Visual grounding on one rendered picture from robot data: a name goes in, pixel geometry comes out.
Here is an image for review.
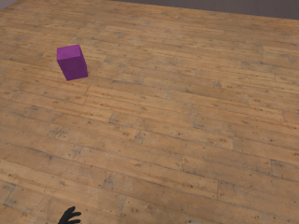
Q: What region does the carton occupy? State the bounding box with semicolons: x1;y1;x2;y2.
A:
56;44;88;81

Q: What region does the robot left hand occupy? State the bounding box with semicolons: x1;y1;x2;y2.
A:
58;206;81;224

